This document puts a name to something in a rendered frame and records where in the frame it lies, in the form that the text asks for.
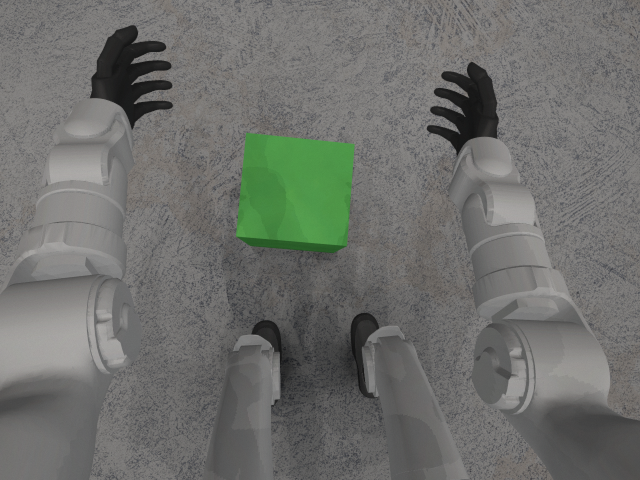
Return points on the robot right hand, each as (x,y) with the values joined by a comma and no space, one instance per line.
(480,118)

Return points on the robot left hand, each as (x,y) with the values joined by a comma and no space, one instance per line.
(115,74)

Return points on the robot left upper arm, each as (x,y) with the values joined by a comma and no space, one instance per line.
(61,341)

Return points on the robot left forearm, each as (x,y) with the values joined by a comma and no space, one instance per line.
(81,205)

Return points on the carton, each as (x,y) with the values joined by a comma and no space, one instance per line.
(295,193)

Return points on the robot right upper arm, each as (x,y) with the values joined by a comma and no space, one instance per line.
(550,380)

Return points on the robot right forearm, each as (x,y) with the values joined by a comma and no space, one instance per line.
(513,272)

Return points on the left robot foot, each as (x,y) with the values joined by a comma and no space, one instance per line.
(270,332)

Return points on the left robot shin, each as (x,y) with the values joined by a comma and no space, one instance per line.
(248,340)

